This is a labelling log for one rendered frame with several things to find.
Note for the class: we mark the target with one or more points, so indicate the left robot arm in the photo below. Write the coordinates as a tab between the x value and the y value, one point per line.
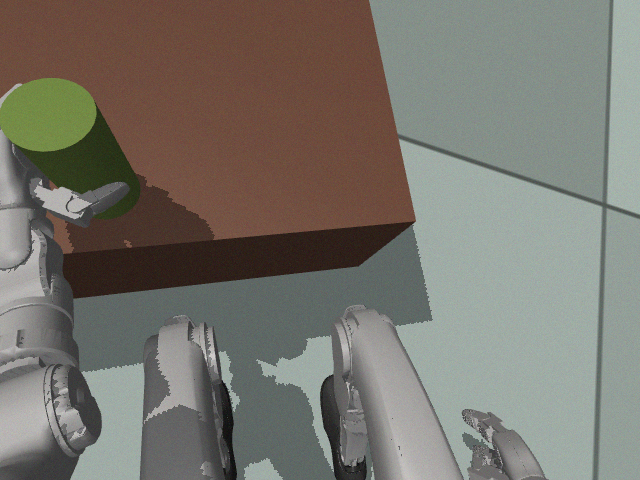
47	414

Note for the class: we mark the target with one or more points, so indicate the left robot foot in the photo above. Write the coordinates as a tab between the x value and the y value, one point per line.
230	471

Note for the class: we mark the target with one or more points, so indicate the right robot foot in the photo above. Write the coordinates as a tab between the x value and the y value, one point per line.
331	423

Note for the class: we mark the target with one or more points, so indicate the right robot hand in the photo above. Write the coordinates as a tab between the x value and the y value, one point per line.
511	458

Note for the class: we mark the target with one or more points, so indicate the left robot hand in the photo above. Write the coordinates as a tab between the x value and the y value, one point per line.
22	184

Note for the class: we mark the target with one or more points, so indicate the can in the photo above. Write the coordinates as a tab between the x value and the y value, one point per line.
57	125

